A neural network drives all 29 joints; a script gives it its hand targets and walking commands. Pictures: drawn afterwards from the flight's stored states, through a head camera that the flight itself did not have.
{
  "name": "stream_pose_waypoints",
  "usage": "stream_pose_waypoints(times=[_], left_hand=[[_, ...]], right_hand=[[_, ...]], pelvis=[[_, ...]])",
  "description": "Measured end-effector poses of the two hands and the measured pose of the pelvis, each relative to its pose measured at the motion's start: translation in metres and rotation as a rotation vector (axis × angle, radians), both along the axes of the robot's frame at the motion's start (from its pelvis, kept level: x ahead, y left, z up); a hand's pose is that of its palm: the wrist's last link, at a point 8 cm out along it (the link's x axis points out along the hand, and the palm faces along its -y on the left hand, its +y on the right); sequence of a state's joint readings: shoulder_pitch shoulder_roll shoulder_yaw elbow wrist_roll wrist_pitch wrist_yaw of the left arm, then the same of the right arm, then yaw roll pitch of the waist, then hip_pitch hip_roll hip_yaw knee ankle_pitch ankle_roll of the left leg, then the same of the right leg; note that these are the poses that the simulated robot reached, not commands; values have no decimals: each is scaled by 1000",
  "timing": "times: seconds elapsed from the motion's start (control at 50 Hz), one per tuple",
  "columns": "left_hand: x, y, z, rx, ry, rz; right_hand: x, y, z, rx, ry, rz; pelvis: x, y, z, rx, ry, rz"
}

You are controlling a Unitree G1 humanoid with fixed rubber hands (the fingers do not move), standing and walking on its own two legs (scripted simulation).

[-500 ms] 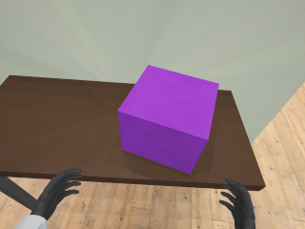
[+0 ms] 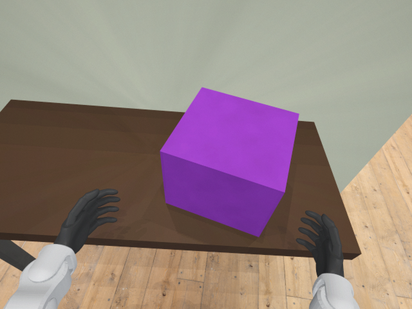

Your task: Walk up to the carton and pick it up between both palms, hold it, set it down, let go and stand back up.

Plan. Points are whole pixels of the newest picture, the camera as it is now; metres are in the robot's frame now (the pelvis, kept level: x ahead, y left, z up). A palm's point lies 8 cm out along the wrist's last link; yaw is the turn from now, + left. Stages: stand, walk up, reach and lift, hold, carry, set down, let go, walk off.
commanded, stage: reach and lift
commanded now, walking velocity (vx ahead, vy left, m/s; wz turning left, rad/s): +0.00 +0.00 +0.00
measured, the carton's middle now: (229, 160) +0.46 -0.04 +0.00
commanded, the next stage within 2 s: none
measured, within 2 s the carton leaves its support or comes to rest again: neither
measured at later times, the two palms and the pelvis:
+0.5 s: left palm (90, 189) +0.32 +0.23 +0.08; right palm (327, 219) +0.29 -0.19 +0.07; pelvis -0.01 -0.01 +0.00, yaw +0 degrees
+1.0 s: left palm (115, 145) +0.39 +0.20 +0.11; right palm (339, 189) +0.33 -0.21 +0.10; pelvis -0.01 -0.01 +0.00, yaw +0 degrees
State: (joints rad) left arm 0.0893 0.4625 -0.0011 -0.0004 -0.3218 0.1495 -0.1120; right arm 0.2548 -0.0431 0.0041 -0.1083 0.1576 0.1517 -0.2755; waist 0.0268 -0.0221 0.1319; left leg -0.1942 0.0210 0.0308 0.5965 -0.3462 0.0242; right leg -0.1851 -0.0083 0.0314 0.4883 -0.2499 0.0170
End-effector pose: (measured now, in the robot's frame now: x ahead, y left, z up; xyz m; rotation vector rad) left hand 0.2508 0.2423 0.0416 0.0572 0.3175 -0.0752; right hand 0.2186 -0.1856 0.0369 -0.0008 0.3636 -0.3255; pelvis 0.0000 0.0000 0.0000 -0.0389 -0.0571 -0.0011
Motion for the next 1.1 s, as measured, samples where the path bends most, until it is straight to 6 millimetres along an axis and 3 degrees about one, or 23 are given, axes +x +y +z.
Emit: stream_pose_waypoints(times=[0.18,0.46,0.84,1.1], left_hand=[[30,-8,20,-4,-9,-30],[61,-13,34,-1,4,-23],[124,-37,64,-4,-20,-39],[155,-50,76,-9,-21,-29]], right_hand=[[27,3,16,13,-33,23],[62,-4,30,27,-49,12],[97,-25,54,60,-95,-50],[122,-30,70,76,-124,-43]], pelvis=[[-2,-1,1,2,4,0],[-7,-6,4,7,8,0],[-10,-10,4,13,10,0],[-7,-16,5,20,23,0]])
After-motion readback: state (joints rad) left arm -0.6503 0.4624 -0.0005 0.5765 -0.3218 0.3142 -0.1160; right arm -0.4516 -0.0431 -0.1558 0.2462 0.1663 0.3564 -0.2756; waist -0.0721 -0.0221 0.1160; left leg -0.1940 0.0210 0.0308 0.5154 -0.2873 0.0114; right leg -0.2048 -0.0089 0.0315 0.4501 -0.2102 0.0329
